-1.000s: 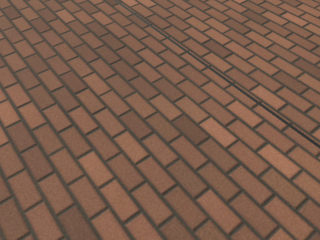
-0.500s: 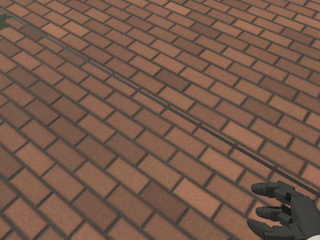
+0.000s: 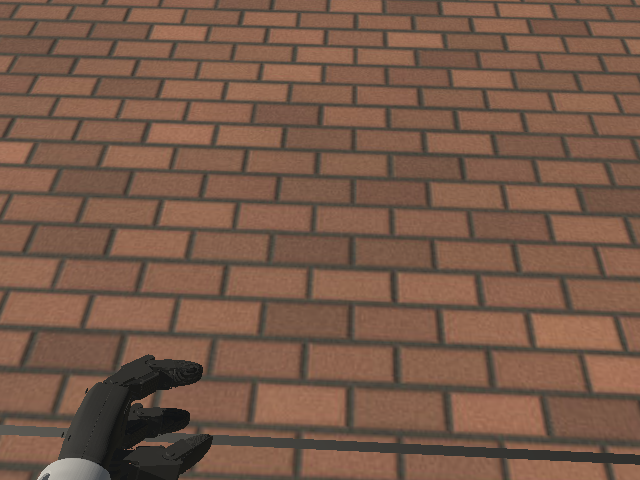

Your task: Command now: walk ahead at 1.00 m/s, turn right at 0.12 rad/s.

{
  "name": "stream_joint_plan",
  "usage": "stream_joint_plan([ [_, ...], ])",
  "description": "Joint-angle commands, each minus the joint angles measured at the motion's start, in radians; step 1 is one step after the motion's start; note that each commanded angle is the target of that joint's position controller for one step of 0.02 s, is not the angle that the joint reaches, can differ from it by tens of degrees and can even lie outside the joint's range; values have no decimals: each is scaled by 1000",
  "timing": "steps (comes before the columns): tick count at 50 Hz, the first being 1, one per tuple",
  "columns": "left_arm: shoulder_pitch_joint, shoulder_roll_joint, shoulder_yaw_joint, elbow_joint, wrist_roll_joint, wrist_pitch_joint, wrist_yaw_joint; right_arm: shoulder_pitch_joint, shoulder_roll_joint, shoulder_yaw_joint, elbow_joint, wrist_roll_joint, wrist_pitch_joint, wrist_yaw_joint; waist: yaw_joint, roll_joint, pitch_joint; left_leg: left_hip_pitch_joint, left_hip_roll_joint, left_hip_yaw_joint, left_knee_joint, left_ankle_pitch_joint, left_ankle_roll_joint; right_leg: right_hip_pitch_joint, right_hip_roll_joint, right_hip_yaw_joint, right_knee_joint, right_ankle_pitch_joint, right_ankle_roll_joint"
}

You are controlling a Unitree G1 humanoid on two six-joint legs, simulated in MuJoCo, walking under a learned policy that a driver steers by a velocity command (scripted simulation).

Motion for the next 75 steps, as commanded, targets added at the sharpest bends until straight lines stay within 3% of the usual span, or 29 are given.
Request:
stream_joint_plan([
  [1,539,227,95,120,23,-2,51,-93,-213,-37,-101,8,7,-15,340,84,-261,-508,153,-74,820,915,144,872,-108,197,-62,-220,-53],
  [2,502,306,114,98,27,-3,63,5,-60,-10,-151,40,0,9,194,-182,-416,-875,-24,-175,1219,-52,112,1145,-448,714,-142,-322,-104],
  [3,521,287,123,96,4,0,70,-117,-171,-32,-191,46,-6,-2,258,-41,-424,-991,-29,-312,1294,30,142,1075,-454,811,-284,-325,-101],
  [5,441,172,100,152,-5,-27,72,-197,-125,-25,-192,42,-4,7,166,37,-71,-996,56,-304,1134,158,142,709,-367,513,-368,-156,-50],
  [9,390,61,67,190,-36,-75,70,-137,-63,-29,-133,3,68,36,45,-8,58,-851,95,-305,995,187,104,438,-276,191,-455,309,41],
  [13,337,55,60,196,-50,-94,74,-303,-20,-21,-206,6,62,48,27,-64,104,-815,30,-164,719,420,97,360,-158,-110,-435,735,121],
  [14,240,63,65,148,-44,-79,101,-331,-42,-31,-215,93,24,37,46,-72,70,-787,5,-177,628,506,90,364,-125,-119,-404,635,160],
  [17,326,189,83,140,-59,-62,160,-330,-61,-44,-239,50,-3,63,54,-73,-64,-608,-122,-58,390,683,81,476,-150,-136,-203,888,207],
  [19,264,225,97,106,-70,-44,170,-132,-157,-87,-217,45,27,72,-55,-141,-162,-370,-162,-77,409,597,120,450,-188,-109,37,1004,227],
  [20,190,209,94,84,-76,-42,158,56,-225,-118,-175,44,47,61,-164,-79,-206,-165,-127,-162,378,648,173,335,-172,-93,332,832,237],
  [21,154,102,67,85,-77,-47,117,98,-210,-107,-139,47,58,38,-172,177,-104,-125,-52,-253,210,835,223,189,0,-97,742,-203,263],
  [22,336,-17,37,40,-44,-55,85,-70,-234,-84,-212,-20,36,29,48,407,-114,-58,74,-608,366,1372,363,-81,100,76,1082,-581,284],
  [23,491,67,37,28,-46,-65,70,-166,-278,-93,-310,-54,18,33,75,282,-402,52,266,-941,223,1191,528,-108,91,279,1148,-513,274],
  [25,340,189,69,-8,-52,-49,76,-351,-243,-100,-403,28,32,33,124,-83,-215,-229,188,-951,55,467,475,-123,18,272,938,-366,224],
  [28,321,178,78,-2,-38,12,104,-414,-191,-79,-418,32,40,17,164,-96,-97,-559,105,-763,48,599,388,17,-57,244,710,-322,253],
  [32,269,75,52,-16,-39,22,133,-328,-191,-81,-372,27,64,-26,110,9,-210,-522,25,-554,160,983,325,63,-53,179,449,-182,304],
  [41,148,89,64,-35,-53,25,116,-389,-141,-58,-412,11,125,-37,44,168,-159,-475,57,-642,185,532,263,131,-69,167,129,-135,272],
  [44,230,60,60,8,-46,2,87,-376,-65,-28,-378,9,105,-18,81,143,-154,-503,33,-570,227,478,205,373,-80,159,-205,131,213],
  [46,182,209,98,-25,-26,5,88,-260,-103,-46,-365,-12,81,-16,-14,-108,-130,-582,-126,-398,378,147,102,424,-240,362,-173,495,73],
  [47,198,179,98,-21,-35,15,90,-303,-123,-50,-373,-17,76,-19,20,-202,-129,-592,-135,-337,421,79,52,392,-300,472,-221,405,-18],
  [51,348,234,136,-10,-54,30,100,-505,-124,-74,-427,14,96,-28,150,-172,-111,-811,-166,-342,737,-186,10,506,-335,674,-252,395,-89],
  [57,254,191,154,-42,-79,94,127,-480,-48,-63,-393,40,88,-22,101,-156,-165,-684,-172,-326,492,-13,-19,450,-159,559,-237,249,35],
  [61,225,200,165,-56,-99,105,127,-373,-97,-87,-342,47,72,-6,54,-197,-177,-452,-160,-320,127,186,15,363,-119,615,-236,42,71],
  [62,246,170,157,-55,-100,104,128,-341,-142,-104,-327,42,75,-11,57,-152,-183,-309,-62,-368,68,240,48,239,-71,578,-183,-130,116],
  [63,304,96,139,-56,-88,104,123,-362,-232,-121,-346,9,86,-17,105,127,-181,-197,202,-639,32,252,168,20,73,398,78,-411,175],
  [64,292,160,161,-77,-78,82,117,-408,-241,-123,-362,-44,79,-8,112,283,-123,-337,372,-831,-12,335,281,-94,62,339,281,-483,214],
  [66,323,250,190,-23,-75,86,114,-541,-134,-94,-399,-24,66,-23,155,127,-59,-414,260,-602,11,334,243,-64,-19,280,492,-331,243],
  [69,329,185,165,-23,-74,94,101,-465,-141,-87,-383,24,56,-51,107,163,-61,-324,198,-490,-58,-9,187,-203,-81,188,661,-146,253],
  [75,213,142,139,-85,-84,51,76,-270,-180,-97,-325,7,13,-38,13,137,11,-181,247,-426,-115,-131,189,-390,-159,157,624,-62,268],
])
Velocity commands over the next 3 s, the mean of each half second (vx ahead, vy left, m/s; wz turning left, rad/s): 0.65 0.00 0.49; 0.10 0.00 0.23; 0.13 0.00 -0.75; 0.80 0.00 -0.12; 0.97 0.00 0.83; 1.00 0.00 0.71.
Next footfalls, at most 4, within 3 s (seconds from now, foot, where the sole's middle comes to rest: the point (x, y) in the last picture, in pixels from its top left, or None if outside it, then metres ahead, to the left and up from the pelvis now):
0.02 right None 0.20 -0.06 -0.75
0.42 left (262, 430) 0.56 0.09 -0.75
0.88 right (346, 371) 0.67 -0.10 -0.75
1.24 left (252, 433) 0.55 0.11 -0.75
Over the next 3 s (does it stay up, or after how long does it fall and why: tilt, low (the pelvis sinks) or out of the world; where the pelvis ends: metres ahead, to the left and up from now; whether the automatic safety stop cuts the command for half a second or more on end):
stays up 1.63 0.03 0.02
